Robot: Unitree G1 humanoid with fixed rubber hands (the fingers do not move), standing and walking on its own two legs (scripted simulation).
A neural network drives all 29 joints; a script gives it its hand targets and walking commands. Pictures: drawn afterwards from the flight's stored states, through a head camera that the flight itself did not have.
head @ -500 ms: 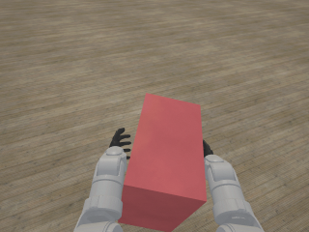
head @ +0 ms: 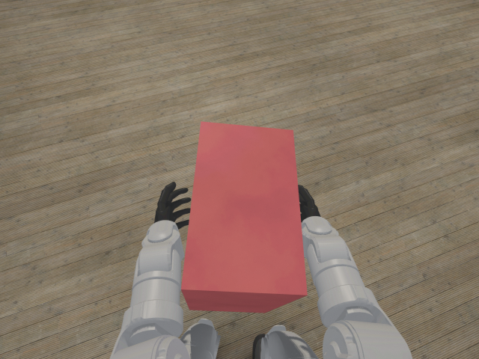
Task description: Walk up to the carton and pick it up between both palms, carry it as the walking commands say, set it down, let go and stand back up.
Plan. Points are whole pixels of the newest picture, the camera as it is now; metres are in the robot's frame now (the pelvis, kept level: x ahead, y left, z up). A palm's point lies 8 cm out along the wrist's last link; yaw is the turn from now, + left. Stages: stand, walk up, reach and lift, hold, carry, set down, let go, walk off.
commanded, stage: set down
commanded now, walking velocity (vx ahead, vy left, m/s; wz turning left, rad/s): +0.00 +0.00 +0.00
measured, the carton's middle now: (236, 228) +0.35 +0.05 -0.08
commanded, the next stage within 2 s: none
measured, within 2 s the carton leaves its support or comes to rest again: neither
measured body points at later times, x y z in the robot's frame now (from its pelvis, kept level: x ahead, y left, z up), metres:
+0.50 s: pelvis +0.01 +0.02 -0.05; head +0.17 +0.03 +0.37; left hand +0.36 +0.20 -0.12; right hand +0.40 -0.06 -0.13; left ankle +0.07 +0.15 -0.71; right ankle +0.07 -0.08 -0.71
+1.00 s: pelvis +0.00 +0.06 -0.13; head +0.20 +0.07 +0.27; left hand +0.40 +0.20 -0.21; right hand +0.41 -0.06 -0.22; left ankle +0.07 +0.15 -0.71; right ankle +0.07 -0.08 -0.71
